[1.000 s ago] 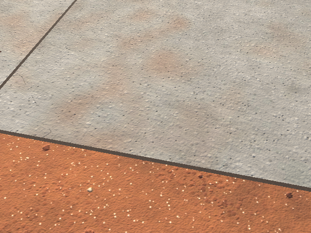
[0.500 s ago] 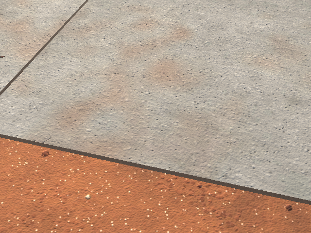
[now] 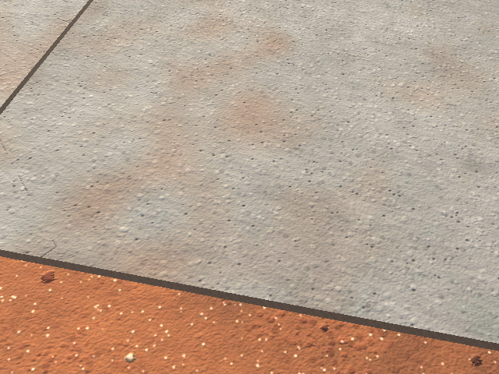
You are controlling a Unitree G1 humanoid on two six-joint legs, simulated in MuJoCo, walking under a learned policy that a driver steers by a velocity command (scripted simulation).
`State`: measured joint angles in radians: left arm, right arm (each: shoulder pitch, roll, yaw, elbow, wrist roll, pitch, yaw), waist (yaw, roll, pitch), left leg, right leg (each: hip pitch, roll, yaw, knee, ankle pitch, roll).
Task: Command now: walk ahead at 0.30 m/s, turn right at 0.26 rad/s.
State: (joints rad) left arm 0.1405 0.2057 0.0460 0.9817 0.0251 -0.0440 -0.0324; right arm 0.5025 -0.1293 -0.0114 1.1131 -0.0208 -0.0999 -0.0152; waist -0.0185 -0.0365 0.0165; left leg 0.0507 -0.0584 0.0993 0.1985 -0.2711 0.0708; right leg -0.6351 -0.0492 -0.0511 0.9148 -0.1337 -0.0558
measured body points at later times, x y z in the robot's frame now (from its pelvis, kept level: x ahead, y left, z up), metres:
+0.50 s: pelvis +0.15 -0.02 +0.00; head +0.17 -0.03 +0.45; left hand +0.22 +0.22 -0.14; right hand +0.18 -0.25 -0.16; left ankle +0.19 +0.14 -0.71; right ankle +0.20 -0.06 -0.74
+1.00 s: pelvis +0.19 +0.02 +0.00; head +0.19 +0.01 +0.45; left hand +0.22 +0.24 -0.16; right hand +0.15 -0.19 -0.16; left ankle +0.17 +0.12 -0.74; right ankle +0.20 -0.06 -0.74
